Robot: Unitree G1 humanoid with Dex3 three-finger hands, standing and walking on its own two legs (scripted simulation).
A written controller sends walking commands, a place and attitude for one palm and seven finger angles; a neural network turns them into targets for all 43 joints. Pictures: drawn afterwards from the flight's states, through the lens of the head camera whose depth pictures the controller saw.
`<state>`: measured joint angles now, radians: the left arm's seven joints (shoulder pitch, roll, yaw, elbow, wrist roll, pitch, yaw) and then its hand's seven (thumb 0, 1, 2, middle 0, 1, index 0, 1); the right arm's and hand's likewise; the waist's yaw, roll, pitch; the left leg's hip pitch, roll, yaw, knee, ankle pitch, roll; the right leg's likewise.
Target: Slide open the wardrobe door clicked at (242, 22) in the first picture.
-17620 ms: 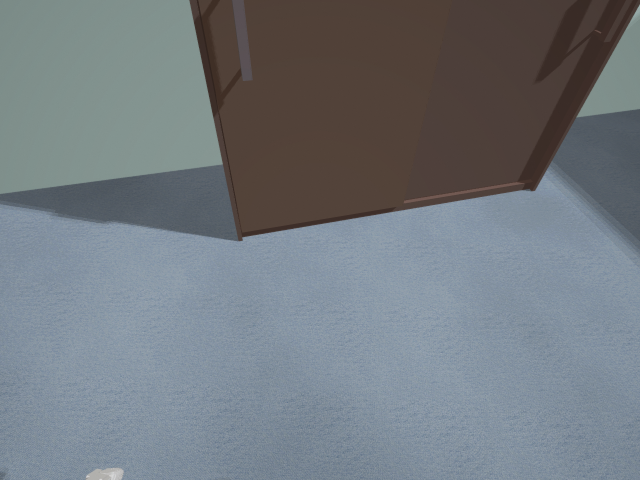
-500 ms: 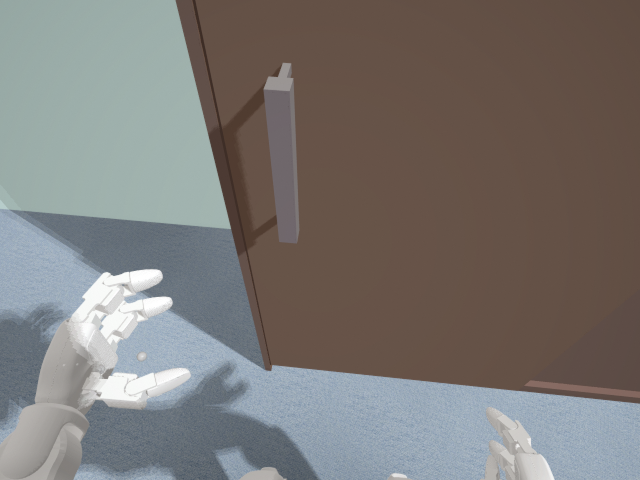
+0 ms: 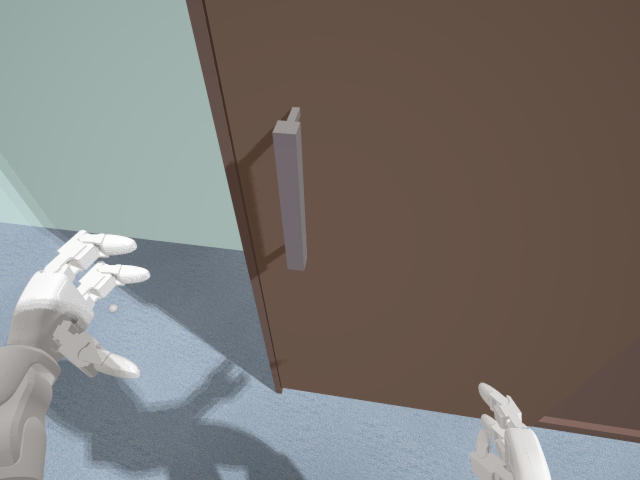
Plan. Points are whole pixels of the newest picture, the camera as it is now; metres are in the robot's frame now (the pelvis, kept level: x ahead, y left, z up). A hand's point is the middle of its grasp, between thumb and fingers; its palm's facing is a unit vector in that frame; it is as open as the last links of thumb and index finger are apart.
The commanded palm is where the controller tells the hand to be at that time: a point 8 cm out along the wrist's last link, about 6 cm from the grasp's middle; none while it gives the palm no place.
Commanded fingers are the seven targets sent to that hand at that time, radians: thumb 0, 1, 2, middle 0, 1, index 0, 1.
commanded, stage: raise the hand with hooked fingers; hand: left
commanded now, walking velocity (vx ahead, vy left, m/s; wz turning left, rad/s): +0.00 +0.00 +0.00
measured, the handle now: (296, 196) +0.47 +0.09 +0.11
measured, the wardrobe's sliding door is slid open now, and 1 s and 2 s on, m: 0.00 0.00 0.00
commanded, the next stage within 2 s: move the hooked fingers beside the handle in 0.66 s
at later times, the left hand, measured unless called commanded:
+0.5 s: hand (111, 286) +0.27 +0.27 +0.13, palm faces +0.03 -1.00 -0.05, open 14.0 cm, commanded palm +0.24 +0.31 +0.14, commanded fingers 0.00 -0.50 0.30 -0.30 -1.20 -0.30 -1.20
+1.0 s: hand (121, 278) +0.29 +0.26 +0.13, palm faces +0.01 -1.00 -0.04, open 14.0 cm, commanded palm +0.26 +0.30 +0.14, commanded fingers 0.00 -0.50 0.30 -0.30 -1.20 -0.30 -1.20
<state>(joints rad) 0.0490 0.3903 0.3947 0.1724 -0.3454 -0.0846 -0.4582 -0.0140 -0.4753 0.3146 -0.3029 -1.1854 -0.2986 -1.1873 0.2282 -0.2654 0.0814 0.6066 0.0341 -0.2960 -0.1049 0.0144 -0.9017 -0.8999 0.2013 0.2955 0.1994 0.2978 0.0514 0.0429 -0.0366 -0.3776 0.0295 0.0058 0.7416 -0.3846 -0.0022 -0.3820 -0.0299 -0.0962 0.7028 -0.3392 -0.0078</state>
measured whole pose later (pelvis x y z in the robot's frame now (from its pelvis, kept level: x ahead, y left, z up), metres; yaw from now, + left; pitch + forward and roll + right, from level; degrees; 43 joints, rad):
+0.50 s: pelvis +0.00 +0.00 +0.01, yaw -1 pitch +0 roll +0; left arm -0.04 0.41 0.45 0.26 -0.34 -0.06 -0.48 -0.02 -0.50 0.30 -0.30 -1.20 -0.30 -1.20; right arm 0.27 -0.29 0.06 0.62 0.04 -0.28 -0.12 0.02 -0.90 -0.90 0.20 0.30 0.20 0.30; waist 0.03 0.03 -0.02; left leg -0.31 0.03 0.03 0.65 -0.34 0.00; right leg -0.33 -0.02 -0.07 0.63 -0.30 -0.01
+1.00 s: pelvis -0.01 +0.00 +0.01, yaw +0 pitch +0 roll -1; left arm -0.13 0.41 0.40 0.33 -0.31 -0.05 -0.48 -0.02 -0.50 0.30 -0.30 -1.20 -0.30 -1.20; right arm 0.25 -0.28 0.08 0.63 0.04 -0.29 -0.13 0.02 -0.90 -0.90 0.20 0.30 0.20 0.30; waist 0.04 0.03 -0.01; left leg -0.31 0.02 0.02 0.65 -0.33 0.00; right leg -0.33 -0.03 -0.08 0.62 -0.29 -0.01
